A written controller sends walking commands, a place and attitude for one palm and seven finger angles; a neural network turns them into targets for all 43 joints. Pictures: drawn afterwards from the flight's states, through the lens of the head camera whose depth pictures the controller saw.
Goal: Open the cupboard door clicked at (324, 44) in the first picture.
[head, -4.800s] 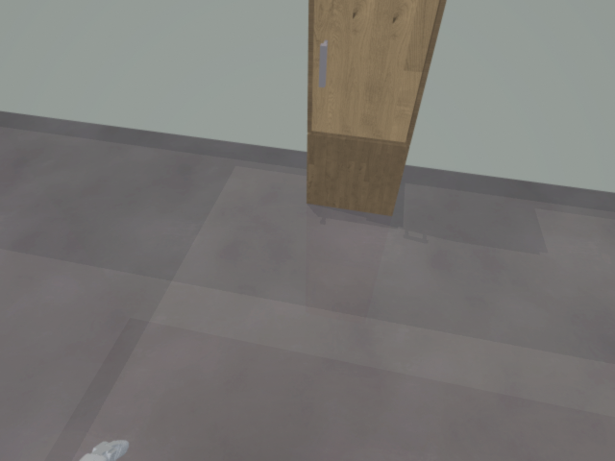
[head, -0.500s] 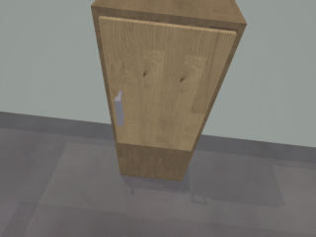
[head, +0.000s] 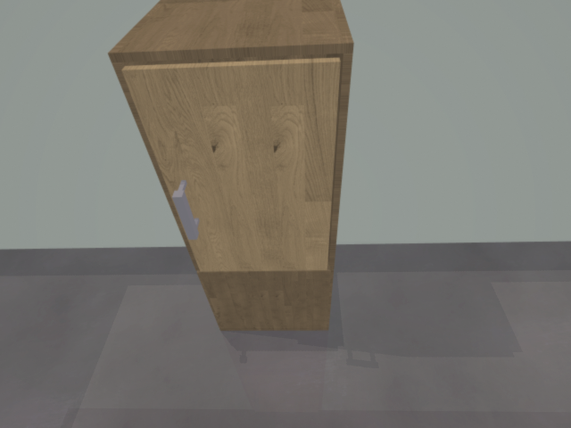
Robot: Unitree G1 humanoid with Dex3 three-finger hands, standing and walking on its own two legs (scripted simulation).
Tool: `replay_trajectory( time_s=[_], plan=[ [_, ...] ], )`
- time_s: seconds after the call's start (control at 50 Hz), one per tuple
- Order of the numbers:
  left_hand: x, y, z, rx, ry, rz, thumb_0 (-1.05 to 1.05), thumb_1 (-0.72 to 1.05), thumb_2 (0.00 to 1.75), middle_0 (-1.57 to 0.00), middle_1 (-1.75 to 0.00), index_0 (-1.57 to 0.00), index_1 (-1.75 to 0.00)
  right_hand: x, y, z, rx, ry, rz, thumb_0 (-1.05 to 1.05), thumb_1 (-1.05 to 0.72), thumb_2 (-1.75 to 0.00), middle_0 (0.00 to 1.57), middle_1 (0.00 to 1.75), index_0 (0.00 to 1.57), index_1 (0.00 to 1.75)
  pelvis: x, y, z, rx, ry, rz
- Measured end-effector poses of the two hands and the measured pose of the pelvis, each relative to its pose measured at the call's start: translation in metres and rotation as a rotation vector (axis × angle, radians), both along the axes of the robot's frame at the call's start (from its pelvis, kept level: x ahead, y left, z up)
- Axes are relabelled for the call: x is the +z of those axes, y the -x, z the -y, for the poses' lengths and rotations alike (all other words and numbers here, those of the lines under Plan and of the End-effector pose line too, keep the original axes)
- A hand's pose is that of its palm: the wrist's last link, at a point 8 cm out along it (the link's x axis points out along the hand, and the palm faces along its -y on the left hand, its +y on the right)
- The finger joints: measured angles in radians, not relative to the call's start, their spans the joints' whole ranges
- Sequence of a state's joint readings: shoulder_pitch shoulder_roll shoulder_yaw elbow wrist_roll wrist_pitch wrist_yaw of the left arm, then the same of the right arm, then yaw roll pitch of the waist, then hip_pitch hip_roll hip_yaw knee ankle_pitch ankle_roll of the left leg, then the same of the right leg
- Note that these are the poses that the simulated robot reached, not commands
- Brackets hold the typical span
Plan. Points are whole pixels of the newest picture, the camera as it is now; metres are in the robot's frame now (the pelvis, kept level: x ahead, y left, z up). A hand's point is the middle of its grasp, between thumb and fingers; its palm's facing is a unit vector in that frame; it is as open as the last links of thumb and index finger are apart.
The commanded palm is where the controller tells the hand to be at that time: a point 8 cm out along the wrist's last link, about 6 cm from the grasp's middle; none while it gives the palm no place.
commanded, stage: come to a stop and stand still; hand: left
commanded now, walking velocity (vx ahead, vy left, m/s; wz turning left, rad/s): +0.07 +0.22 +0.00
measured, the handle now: (188, 210) +0.57 +0.27 -0.07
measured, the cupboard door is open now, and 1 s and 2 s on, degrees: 0 0 0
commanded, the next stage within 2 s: look again from close up in 0.78 s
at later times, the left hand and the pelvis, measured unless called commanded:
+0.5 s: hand out of the picture -0.03 +0.23 -0.18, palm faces +0.11 -0.98 -0.19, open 7.4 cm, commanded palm none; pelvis -0.01 +0.05 +0.00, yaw +2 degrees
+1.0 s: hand out of the picture -0.01 +0.23 -0.18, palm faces +0.04 -0.97 -0.22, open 7.4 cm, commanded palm none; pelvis -0.01 +0.05 +0.00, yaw +2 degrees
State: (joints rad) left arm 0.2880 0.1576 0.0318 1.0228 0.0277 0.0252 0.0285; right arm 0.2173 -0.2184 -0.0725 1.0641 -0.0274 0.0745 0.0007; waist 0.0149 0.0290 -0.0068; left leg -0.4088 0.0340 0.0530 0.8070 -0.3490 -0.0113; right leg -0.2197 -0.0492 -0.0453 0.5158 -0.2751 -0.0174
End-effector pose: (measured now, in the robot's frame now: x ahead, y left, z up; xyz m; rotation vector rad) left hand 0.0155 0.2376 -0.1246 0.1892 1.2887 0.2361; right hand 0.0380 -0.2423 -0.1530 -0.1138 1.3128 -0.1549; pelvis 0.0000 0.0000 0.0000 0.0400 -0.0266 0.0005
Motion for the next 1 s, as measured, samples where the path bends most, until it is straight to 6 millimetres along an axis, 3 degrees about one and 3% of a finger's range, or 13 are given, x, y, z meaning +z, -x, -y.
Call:
replay_trajectory(
  time_s=[0.08, 0.18, 0.24, 0.38, 0.44, 0.6, 0.88, 1.0],
  plan=[
    [0.004, 0.007, 0.015, -0.001, 0.031, -0.024, 0.01, 0.91, 0.90, -0.20, -0.30, -0.20, -0.30, 0.006, 0.029, 0.006, -0.005, 0.001, -0.059, 0.00, -0.91, -0.90, 0.20, 0.29, 0.19, 0.30, 0.007, 0.002, 0.004, 0.008, -0.006, -0.020],
    [0.003, 0.020, 0.010, 0.043, 0.030, -0.033, 0.01, 0.93, 0.90, -0.21, -0.30, -0.20, -0.30, 0.008, 0.053, 0.004, 0.030, 0.018, -0.163, 0.01, -0.91, -0.90, 0.20, 0.29, 0.19, 0.30, 0.007, 0.007, 0.001, 0.034, 0.004, -0.034],
    [0.000, 0.034, 0.001, 0.067, 0.034, -0.056, 0.01, 0.92, 0.90, -0.21, -0.30, -0.20, -0.30, 0.009, 0.051, -0.004, 0.053, 0.029, -0.174, 0.01, -0.91, -0.90, 0.20, 0.29, 0.19, 0.30, 0.006, 0.011, -0.007, 0.040, 0.008, -0.038],
    [-0.024, 0.061, -0.029, 0.095, 0.070, -0.139, 0.01, 0.91, 0.90, -0.20, -0.30, -0.20, -0.30, 0.010, 0.024, -0.042, 0.075, 0.057, -0.054, 0.01, -0.91, -0.90, 0.20, 0.29, 0.19, 0.30, -0.004, 0.017, -0.034, 0.039, 0.037, -0.022],
    [-0.028, 0.059, -0.035, 0.086, 0.084, -0.140, 0.01, 0.91, 0.90, -0.20, -0.30, -0.20, -0.30, 0.013, 0.014, -0.057, 0.082, 0.058, -0.022, 0.01, -0.92, -0.90, 0.20, 0.29, 0.20, 0.30, -0.003, 0.014, -0.041, 0.031, 0.031, -0.014],
    [-0.027, 0.043, -0.036, 0.045, 0.110, -0.113, 0.01, 0.91, 0.90, -0.20, -0.30, -0.19, -0.30, 0.017, 0.005, -0.066, 0.073, 0.066, 0.016, 0.01, -0.95, -0.90, 0.21, 0.30, 0.20, 0.30, 0.000, 0.011, -0.054, 0.023, 0.042, -0.001],
    [-0.024, 0.028, -0.035, 0.018, 0.102, -0.121, 0.01, 0.92, 0.90, -0.20, -0.30, -0.19, -0.30, 0.011, 0.047, -0.077, 0.030, 0.028, -0.107, 0.01, -0.92, -0.90, 0.20, 0.30, 0.20, 0.30, 0.002, 0.004, -0.053, 0.023, 0.042, -0.001],
    [-0.022, 0.029, -0.038, -0.007, 0.053, -0.087, 0.01, 0.91, 0.90, -0.20, -0.30, -0.20, -0.30, 0.001, 0.053, -0.077, 0.037, 0.000, -0.071, 0.01, -0.91, -0.90, 0.20, 0.30, 0.20, 0.30, -0.005, 0.013, -0.050, 0.036, 0.038, -0.002]
  ],
)
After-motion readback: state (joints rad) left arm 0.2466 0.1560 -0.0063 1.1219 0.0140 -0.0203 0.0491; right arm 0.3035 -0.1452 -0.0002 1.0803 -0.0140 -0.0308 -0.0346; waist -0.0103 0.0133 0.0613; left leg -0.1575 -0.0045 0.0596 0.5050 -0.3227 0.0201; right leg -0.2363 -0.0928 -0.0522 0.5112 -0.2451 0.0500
